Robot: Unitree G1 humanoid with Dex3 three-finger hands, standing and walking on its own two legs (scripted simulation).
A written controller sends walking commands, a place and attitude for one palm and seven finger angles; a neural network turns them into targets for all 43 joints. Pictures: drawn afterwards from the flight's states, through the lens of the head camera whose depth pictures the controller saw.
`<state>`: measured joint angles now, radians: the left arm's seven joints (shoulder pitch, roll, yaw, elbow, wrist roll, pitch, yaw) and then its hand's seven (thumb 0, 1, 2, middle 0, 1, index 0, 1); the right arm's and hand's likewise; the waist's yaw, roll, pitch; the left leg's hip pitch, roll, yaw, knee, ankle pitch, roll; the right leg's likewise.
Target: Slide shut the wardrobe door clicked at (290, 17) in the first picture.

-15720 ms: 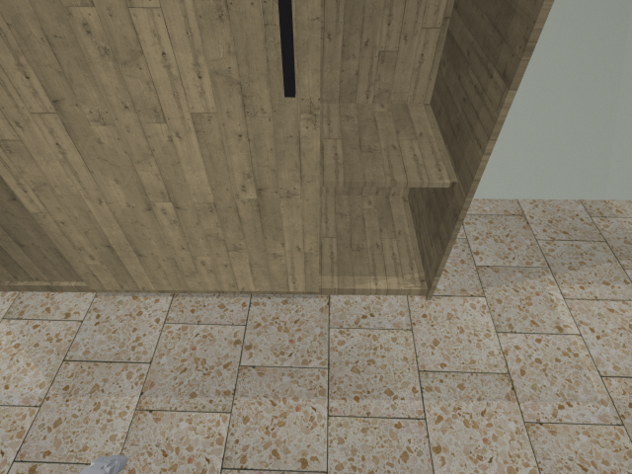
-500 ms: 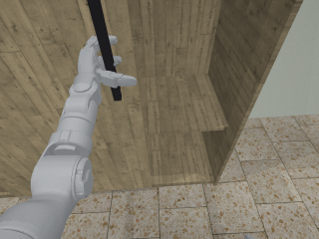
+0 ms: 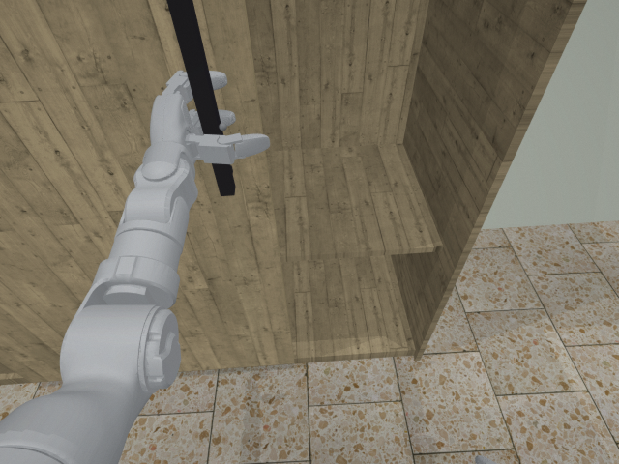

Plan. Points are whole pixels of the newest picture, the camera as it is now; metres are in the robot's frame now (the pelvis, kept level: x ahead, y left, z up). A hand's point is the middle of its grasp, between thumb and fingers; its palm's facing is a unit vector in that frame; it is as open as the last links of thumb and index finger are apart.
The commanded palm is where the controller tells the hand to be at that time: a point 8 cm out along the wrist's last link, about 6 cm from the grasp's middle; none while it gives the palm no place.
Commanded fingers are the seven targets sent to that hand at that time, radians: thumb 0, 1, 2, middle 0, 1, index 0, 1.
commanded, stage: grip the handle and tug to test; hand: left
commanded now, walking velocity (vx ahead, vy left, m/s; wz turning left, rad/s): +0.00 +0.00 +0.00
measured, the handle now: (206, 91) +0.53 +0.14 +0.24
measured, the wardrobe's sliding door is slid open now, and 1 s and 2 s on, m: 0.41 0.41 0.38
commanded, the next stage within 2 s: tug the door sideways, standing still in 1.14 s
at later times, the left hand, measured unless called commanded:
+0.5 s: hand (222, 124) +0.47 +0.11 +0.22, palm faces +0.09 -1.00 +0.00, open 5.8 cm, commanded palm +0.44 +0.16 +0.21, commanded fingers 0.00 0.90 0.90 -0.45 -1.40 -0.45 -1.40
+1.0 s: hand (223, 125) +0.47 +0.11 +0.22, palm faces +0.08 -1.00 +0.01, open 5.9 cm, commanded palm +0.42 +0.16 +0.21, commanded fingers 0.00 0.90 0.90 -0.45 -1.40 -0.45 -1.40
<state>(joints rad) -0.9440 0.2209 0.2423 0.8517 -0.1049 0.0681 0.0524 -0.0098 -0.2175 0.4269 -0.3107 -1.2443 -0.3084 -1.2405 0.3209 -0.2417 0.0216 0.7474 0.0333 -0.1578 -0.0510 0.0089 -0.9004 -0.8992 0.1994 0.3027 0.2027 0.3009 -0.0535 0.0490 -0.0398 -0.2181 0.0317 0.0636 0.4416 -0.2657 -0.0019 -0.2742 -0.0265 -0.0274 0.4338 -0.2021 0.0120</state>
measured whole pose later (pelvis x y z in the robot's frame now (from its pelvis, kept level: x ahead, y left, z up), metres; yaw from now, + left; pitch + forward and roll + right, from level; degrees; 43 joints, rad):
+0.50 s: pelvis +0.00 +0.00 +0.00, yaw +0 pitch +3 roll +0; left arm -0.94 0.22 0.22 0.83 -0.11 0.08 0.07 0.01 0.72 0.81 -0.39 -1.37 -0.36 -1.36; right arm 0.33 -0.24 0.02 0.75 0.04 -0.15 -0.05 0.01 -0.90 -0.90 0.20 0.30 0.20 0.30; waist -0.05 0.05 -0.04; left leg -0.22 0.03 0.06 0.44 -0.27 0.00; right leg -0.27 -0.03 -0.03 0.43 -0.21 0.01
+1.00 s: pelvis +0.02 +0.00 +0.00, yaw +0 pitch +2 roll +0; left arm -0.80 0.20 0.22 0.61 -0.12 0.17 0.07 0.01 0.75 0.78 -0.33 -1.40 -0.31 -1.36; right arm 0.28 -0.24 0.02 0.70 0.04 -0.10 -0.04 0.01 -0.90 -0.90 0.20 0.30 0.20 0.30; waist -0.04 0.06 -0.05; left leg -0.16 0.04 0.07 0.41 -0.28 -0.01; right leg -0.22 -0.02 -0.02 0.41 -0.22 0.01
